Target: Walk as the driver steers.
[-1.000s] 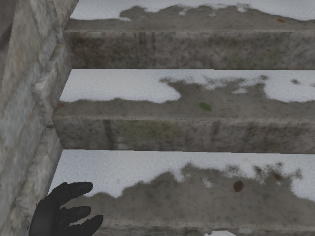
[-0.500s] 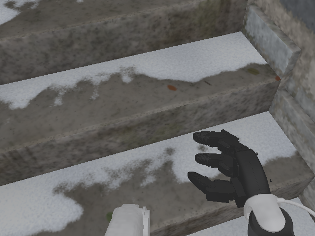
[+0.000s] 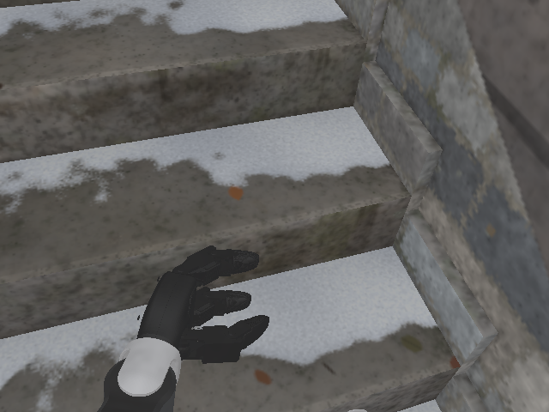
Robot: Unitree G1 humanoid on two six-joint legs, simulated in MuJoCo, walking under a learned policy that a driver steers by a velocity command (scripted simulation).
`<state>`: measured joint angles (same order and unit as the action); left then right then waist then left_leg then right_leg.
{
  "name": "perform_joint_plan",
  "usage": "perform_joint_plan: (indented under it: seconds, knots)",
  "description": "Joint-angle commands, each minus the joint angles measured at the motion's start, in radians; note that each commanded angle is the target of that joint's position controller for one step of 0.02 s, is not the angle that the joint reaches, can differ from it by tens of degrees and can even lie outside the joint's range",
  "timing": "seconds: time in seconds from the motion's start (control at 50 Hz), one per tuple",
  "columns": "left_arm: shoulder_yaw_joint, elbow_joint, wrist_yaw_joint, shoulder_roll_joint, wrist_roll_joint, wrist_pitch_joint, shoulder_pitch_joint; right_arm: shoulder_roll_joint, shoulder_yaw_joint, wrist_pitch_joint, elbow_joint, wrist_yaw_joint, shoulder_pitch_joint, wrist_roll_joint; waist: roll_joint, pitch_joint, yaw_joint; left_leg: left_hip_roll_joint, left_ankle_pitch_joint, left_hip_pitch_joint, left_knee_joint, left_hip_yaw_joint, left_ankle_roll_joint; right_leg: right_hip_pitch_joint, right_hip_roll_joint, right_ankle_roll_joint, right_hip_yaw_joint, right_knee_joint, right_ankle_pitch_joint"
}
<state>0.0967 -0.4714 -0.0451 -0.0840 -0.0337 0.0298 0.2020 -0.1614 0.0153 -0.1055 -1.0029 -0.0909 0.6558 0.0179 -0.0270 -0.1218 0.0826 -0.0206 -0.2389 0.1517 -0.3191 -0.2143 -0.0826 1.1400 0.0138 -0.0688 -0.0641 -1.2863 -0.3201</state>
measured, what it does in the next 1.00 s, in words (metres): climbs, turning left: right foot 0.17 m higher, then left foot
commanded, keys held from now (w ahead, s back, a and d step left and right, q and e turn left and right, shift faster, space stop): q+shift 0.42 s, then shift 0.58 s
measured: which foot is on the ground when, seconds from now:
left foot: down 0.00-0.04, up 0.06-0.42, down 0.44-1.00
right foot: up 0.00-0.00, down 0.02-0.44, up 0.46-0.76, down 0.78-1.00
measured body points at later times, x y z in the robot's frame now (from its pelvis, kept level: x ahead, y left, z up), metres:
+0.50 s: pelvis +0.11 +0.04 +0.13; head +0.11 +0.07 +0.58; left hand +0.18 +0.38 +0.07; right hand +0.40 -0.11 +0.05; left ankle +0.10 +0.14 -0.59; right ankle +0.16 -0.13 -0.55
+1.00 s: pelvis +0.18 +0.05 +0.13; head +0.19 +0.06 +0.58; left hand +0.16 +0.29 +0.02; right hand +0.45 -0.03 +0.03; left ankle +0.10 +0.14 -0.59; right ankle +0.21 -0.08 -0.59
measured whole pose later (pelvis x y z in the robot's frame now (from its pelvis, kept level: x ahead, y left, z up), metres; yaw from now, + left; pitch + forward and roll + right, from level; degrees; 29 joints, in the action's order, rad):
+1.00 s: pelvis +0.18 +0.05 +0.13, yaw +34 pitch +3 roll +0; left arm 0.02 -0.71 -0.11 -0.15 0.01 -0.07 -0.28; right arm -0.20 0.02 -0.03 -0.76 -0.05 0.09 -0.01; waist -0.01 -0.03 0.00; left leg -0.05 -0.35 0.32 -0.64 -0.07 -0.01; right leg 0.27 -0.03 0.02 -0.03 -0.62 -0.40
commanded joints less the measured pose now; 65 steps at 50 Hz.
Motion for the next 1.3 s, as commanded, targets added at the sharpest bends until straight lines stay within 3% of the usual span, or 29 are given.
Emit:
perform_joint_plan:
  seconds: [0.02,0.04,0.06,0.08,0.1,0.14,0.16,0.2,0.22,0.26,0.3,0.36,0.42,0.44,0.46,0.48,0.5,0.56,0.6,0.66,0.72,0.76,0.8,0.82,0.94,1.14,1.16,1.18,1.3]
  knots:
    - [-0.142,-0.097,0.069,-0.275,-0.015,-0.005,-0.397,-0.245,0.085,-0.055,0.237,-0.012,-0.278,-0.047,-0.104,-0.276,-0.345,0.125,1.601,0.307,-0.31,-0.13,-0.047,-0.989,0.02,-0.088,0.094,0.394,0.33]
    - [-0.139,-0.188,0.085,-0.296,0.001,-0.031,-0.603,-0.088,0.051,-0.057,0.264,-0.003,-0.14,0.045,0.298,-0.625,-0.288,-0.04,0.775,0.623,-0.692,-0.097,0.016,-1.46,-0.36,-0.36,0.607,0.608,0.58]
    - [-0.123,-0.128,0.058,-0.284,-0.031,-0.035,-0.582,-0.155,0.082,-0.004,0.175,-0.017,-0.079,0.029,0.452,-0.532,-0.318,-0.112,0.009,0.671,-1.352,-0.128,0.053,-1.131,-0.562,-0.465,1.088,0.85,0.188]
    - [-0.143,-0.17,0.065,-0.299,-0.002,-0.101,-0.473,-0.168,0.099,0.017,0.19,-0.019,-0.176,0.008,0.256,-0.167,-0.239,-0.037,0.099,0.821,-1.558,-0.093,0.04,-0.86,-0.467,-0.34,0.965,0.916,-0.323]
    - [-0.128,-0.201,0.064,-0.224,0.036,-0.145,-0.266,-0.102,0.081,0.036,0.149,0.021,-0.194,-0.007,0.23,-0.013,-0.116,0.027,0.146,0.86,-1.586,-0.016,0.037,-0.618,-0.41,-0.258,0.707,0.877,-0.463]
    - [-0.057,-0.265,0.046,0.069,0.054,-0.19,-0.15,-0.016,0.055,0.06,0.143,0.063,-0.19,0.066,-0.064,-0.013,0.011,0.1,0.085,0.756,-1.402,0.055,0.017,-0.523,-0.327,-0.156,0.316,0.82,-0.192]
    - [-0.065,-0.259,0.066,0.082,0.045,-0.198,-0.09,0.029,0.035,0.066,0.155,0.066,-0.238,0.054,-0.029,-0.003,0.024,0.124,-0.045,0.702,-1.335,0.076,0.052,-0.502,-0.291,-0.124,0.201,0.845,-0.064]
    - [-0.112,-0.29,0.088,-0.022,0.037,-0.224,-0.166,-0.025,0.042,0.046,0.208,0.065,-0.391,0.003,0.044,-0.001,-0.021,0.155,-0.022,0.71,-1.158,0.124,0.116,-0.599,-0.281,-0.102,0.084,0.867,-0.001]
    - [-0.173,-0.284,0.074,-0.175,0.028,-0.217,-0.197,-0.012,0.029,0.052,0.237,0.048,-0.46,-0.021,0.067,-0.003,-0.032,0.147,-0.281,0.633,-0.949,0.231,0.134,-0.642,-0.313,-0.094,0.001,1.001,0.016]
    - [-0.216,-0.255,0.077,-0.24,0.024,-0.215,-0.169,-0.048,0.021,0.081,0.25,0.028,-0.501,-0.002,0.167,-0.006,-0.063,0.184,-0.235,0.492,-0.811,0.239,0.14,-0.713,-0.345,-0.037,-0.032,1.027,0.023]
    - [-0.223,-0.175,0.089,-0.258,-0.01,-0.229,-0.087,-0.078,0.039,0.092,0.242,-0.001,-0.476,0.017,0.12,0.014,-0.04,0.153,-0.046,0.344,-0.835,0.252,0.065,-0.681,-0.338,-0.029,-0.091,1.054,0.055]
    - [-0.234,-0.129,0.119,-0.289,-0.022,-0.239,-0.122,-0.122,0.059,0.074,0.271,-0.015,-0.472,-0.002,0.104,0.074,-0.021,0.171,-0.057,0.297,-0.697,0.209,0.04,-0.859,-0.397,-0.025,-0.121,1.011,0.12]
    - [-0.23,-0.104,0.104,-0.262,0.02,-0.197,-0.147,-0.2,0.123,0.038,0.237,0.003,-0.447,0.01,0.034,0.1,-0.02,0.053,0.029,0.107,-0.322,0.309,-0.004,-0.889,-0.31,0.0,-0.212,0.8,0.07]
    - [-0.201,-0.113,0.1,-0.165,0.015,-0.186,-0.233,-0.26,0.148,0.013,0.214,0.034,-0.427,0.007,-0.112,0.1,-0.057,0.045,0.404,0.048,-0.185,0.212,-0.083,-0.844,-0.214,0.077,-0.255,0.604,-0.002]
    - [-0.176,-0.049,0.096,-0.092,-0.006,-0.178,-0.315,-0.416,0.194,0.004,0.255,0.069,-0.336,-0.005,-0.381,0.014,-0.089,0.213,0.997,-0.155,-0.181,-0.135,-0.311,-0.576,-0.049,0.185,-0.233,0.284,-0.339]
    - [-0.171,-0.005,0.075,-0.122,0.01,-0.184,-0.387,-0.457,0.204,-0.018,0.311,0.077,-0.378,-0.005,-0.32,-0.13,-0.085,0.343,0.818,-0.233,-0.067,-0.4,-0.401,-0.487,0.012,0.201,0.028,0.185,-0.383]
    - [-0.186,-0.013,0.043,-0.182,0.054,-0.167,-0.291,-0.369,0.196,-0.019,0.313,0.062,-0.448,0.003,-0.271,-0.031,-0.046,0.329,0.516,-0.129,-0.082,-0.359,-0.309,-0.352,-0.002,0.185,0.134,-0.172,-0.314]
    - [-0.185,-0.083,0.03,-0.272,0.006,-0.165,-0.309,-0.234,0.108,0.042,0.398,0.064,-0.646,-0.021,0.022,0.001,-0.091,0.28,0.173,0.158,-0.086,-0.209,-0.21,-0.306,-0.068,0.133,0.188,-0.368,-0.093]
    - [-0.155,-0.119,0.025,-0.242,0.012,-0.153,-0.35,-0.201,0.081,0.06,0.408,0.085,-0.634,0.012,0.035,-0.039,-0.095,0.288,0.207,0.163,-0.082,-0.212,-0.235,-0.324,-0.077,0.155,0.193,-0.362,-0.007]
    - [-0.132,-0.128,-0.002,-0.224,0.013,-0.122,-0.381,-0.15,0.021,0.047,0.442,0.097,-0.664,0.014,0.026,-0.061,-0.108,0.228,0.355,0.183,-0.131,-0.096,-0.206,-0.428,-0.081,0.211,0.167,-0.188,0.104]
    - [-0.104,-0.123,-0.027,-0.163,0.015,-0.123,-0.414,-0.197,0.025,0.029,0.429,0.093,-0.68,0.01,-0.028,-0.05,-0.124,0.168,0.643,0.222,-0.186,0.043,-0.146,-0.697,-0.089,0.206,0.077,0.315,0.048]
    - [-0.1,-0.126,-0.046,-0.157,0.044,-0.133,-0.456,-0.229,0.035,0.035,0.374,0.083,-0.583,0.0,-0.045,-0.027,-0.093,0.216,0.657,0.153,-0.217,-0.031,-0.177,-0.794,-0.078,0.187,0.084,0.567,0.113]
    - [-0.102,-0.158,-0.035,-0.175,0.057,-0.137,-0.509,-0.178,0.031,0.039,0.324,0.037,-0.542,-0.018,0.002,-0.046,-0.109,0.19,0.644,0.069,-0.268,-0.048,-0.122,-0.878,-0.081,0.116,0.099,0.797,0.448]
    - [-0.106,-0.141,-0.039,-0.235,0.056,-0.129,-0.401,-0.116,0.02,0.042,0.294,0.021,-0.387,-0.018,0.081,-0.13,0.02,0.093,0.495,0.021,-0.283,0.044,0.003,-0.97,-0.146,0.023,0.162,0.693,0.73]
    - [-0.11,-0.135,-0.074,-0.178,0.044,-0.113,-0.394,-0.141,0.035,0.064,0.332,0.036,-0.658,-0.022,0.04,0.063,-0.06,0.029,-0.073,0.226,-0.208,0.11,0.053,-0.908,-0.118,0.057,0.139,0.786,0.053]
    - [-0.125,-0.123,-0.062,-0.148,0.059,-0.11,-0.44,-0.131,0.03,0.068,0.297,0.078,-0.588,-0.03,0.046,0.018,-0.066,0.054,0.262,0.192,-0.205,0.104,0.048,-1.082,-0.116,0.038,0.1,0.746,0.446]
    - [-0.138,-0.101,0.059,-0.181,0.027,-0.105,-0.381,-0.07,0.021,0.088,0.319,0.096,-0.55,0.007,0.062,0.005,-0.071,0.067,0.299,0.11,-0.208,0.105,0.06,-1.017,-0.176,0.016,0.124,0.801,0.738]
    - [-0.132,-0.098,0.107,-0.183,0.021,-0.095,-0.349,-0.06,0.021,0.099,0.317,0.113,-0.522,0.007,0.067,0.008,-0.046,0.066,0.27,0.1,-0.198,0.112,0.07,-1.038,-0.187,0.013,0.124,0.782,0.839]
    - [-0.136,-0.082,0.129,-0.174,0.039,-0.065,-0.355,-0.098,0.036,0.104,0.337,0.124,-0.503,0.009,0.051,-0.021,-0.081,0.067,0.352,0.103,-0.173,0.118,0.067,-1.084,-0.154,0.029,0.092,0.782,0.658]
Keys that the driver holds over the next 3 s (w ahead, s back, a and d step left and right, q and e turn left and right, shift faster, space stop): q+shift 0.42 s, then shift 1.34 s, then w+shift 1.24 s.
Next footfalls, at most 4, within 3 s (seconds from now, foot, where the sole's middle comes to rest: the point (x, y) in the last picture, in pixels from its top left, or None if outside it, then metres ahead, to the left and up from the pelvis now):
0.02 right None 0.22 -0.13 -0.63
0.44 left None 0.14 0.16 -0.63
0.78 right None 0.24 -0.06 -0.63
2.38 right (193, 343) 0.53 0.12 -0.46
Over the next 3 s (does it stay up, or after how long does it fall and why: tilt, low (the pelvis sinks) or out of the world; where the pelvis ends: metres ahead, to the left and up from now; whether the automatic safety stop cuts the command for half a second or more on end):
stays up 0.78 0.34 0.46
